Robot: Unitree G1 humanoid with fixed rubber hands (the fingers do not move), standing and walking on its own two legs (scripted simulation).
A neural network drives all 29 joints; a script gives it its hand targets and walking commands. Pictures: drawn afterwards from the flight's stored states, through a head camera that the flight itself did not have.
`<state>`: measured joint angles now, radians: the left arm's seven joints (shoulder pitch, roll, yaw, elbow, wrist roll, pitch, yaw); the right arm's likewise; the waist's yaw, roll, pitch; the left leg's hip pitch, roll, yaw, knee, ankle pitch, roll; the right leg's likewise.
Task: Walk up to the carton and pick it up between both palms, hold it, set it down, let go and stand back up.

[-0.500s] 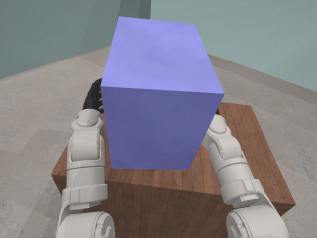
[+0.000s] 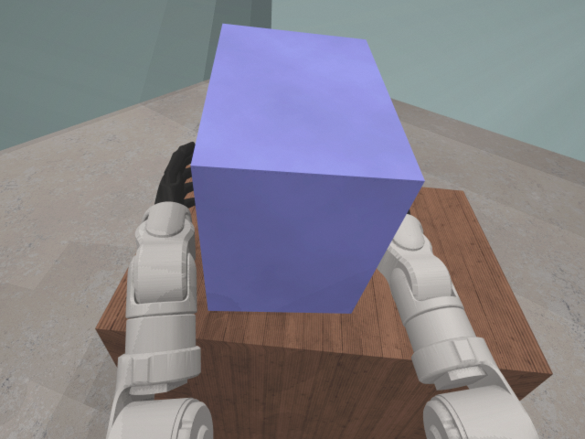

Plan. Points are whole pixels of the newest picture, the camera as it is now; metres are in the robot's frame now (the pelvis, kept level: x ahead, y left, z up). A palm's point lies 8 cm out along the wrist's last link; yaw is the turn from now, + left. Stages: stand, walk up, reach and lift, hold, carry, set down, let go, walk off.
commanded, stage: hold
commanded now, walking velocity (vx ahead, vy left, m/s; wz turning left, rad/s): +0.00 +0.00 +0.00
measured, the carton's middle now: (288, 172) +0.39 -0.01 +0.21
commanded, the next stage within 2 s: none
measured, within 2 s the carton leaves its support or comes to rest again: neither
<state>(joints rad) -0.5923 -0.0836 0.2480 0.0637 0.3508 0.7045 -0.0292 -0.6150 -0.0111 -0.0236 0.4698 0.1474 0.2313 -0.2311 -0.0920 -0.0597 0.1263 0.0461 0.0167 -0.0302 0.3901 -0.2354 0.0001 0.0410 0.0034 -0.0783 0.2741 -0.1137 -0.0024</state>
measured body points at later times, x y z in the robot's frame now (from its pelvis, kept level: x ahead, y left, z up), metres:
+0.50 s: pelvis +0.00 +0.00 +0.00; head -0.03 +0.03 +0.45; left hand +0.37 +0.13 +0.18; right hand +0.37 -0.15 +0.18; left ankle +0.00 +0.12 -0.75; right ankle +0.04 -0.12 -0.75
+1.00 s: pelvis -0.01 -0.01 +0.00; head -0.04 +0.03 +0.45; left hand +0.37 +0.14 +0.18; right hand +0.37 -0.14 +0.18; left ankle +0.00 +0.12 -0.75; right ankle +0.04 -0.12 -0.75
